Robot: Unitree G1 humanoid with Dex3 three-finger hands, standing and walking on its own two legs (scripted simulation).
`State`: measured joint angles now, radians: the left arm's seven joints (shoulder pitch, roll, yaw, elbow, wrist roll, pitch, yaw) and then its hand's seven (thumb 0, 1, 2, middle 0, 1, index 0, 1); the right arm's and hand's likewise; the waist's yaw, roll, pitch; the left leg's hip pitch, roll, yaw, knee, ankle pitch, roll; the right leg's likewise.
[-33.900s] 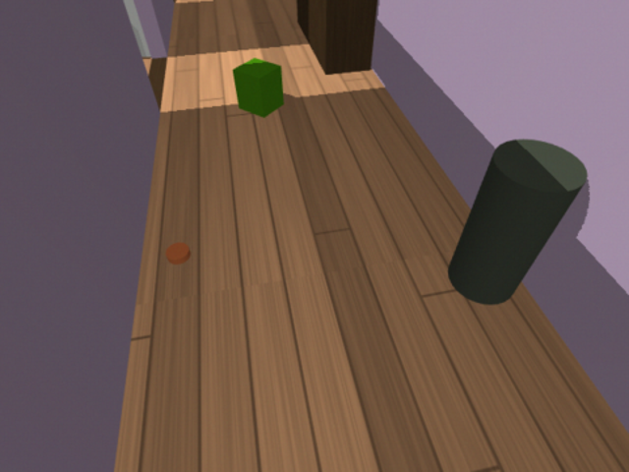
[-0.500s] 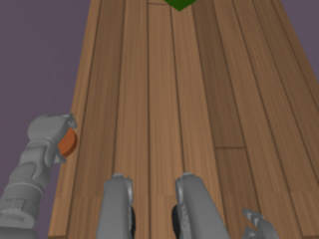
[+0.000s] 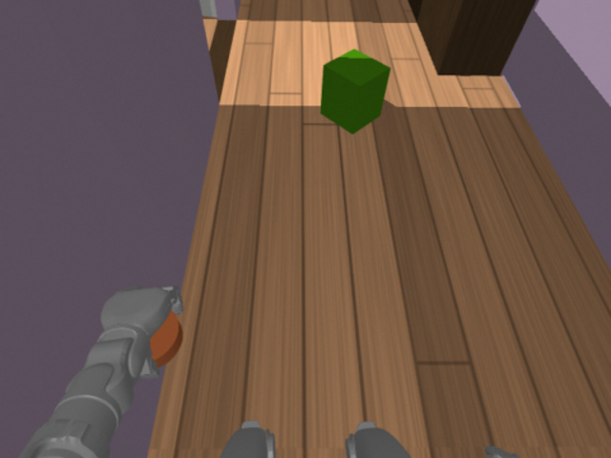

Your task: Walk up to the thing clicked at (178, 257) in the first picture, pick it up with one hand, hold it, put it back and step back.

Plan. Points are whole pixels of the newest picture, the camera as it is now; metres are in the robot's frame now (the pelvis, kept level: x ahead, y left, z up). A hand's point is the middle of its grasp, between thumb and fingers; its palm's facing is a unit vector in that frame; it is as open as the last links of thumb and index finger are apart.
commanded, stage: lift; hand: left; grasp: from above
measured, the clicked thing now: (149, 336) +0.34 +0.25 -0.11
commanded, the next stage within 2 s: hold in 0.34 s
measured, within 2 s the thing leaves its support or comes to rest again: neither
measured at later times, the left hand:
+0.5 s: hand (151, 300) +0.35 +0.21 -0.01, palm faces -0.44 -0.08 -0.89, open 11.1 cm
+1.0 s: hand (143, 286) +0.35 +0.21 +0.03, palm faces -0.45 -0.06 -0.89, open 11.1 cm
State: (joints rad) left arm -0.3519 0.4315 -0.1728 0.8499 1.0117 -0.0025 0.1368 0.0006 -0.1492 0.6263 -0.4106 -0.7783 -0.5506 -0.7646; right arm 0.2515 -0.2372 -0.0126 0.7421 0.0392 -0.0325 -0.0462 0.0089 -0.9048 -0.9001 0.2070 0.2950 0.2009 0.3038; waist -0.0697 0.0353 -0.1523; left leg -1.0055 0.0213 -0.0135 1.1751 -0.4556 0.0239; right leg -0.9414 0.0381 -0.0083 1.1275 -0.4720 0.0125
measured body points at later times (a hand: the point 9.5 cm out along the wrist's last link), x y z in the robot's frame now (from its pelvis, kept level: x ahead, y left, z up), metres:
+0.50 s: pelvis +0.04 -0.01 +0.06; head +0.08 -0.01 +0.51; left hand +0.37 +0.22 +0.04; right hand +0.12 -0.27 -0.06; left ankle +0.06 +0.10 -0.64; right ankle +0.04 -0.13 -0.64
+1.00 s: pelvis +0.05 -0.01 +0.08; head +0.07 -0.02 +0.53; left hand +0.37 +0.21 +0.08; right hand +0.16 -0.27 -0.04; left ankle +0.06 +0.10 -0.64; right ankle +0.04 -0.13 -0.64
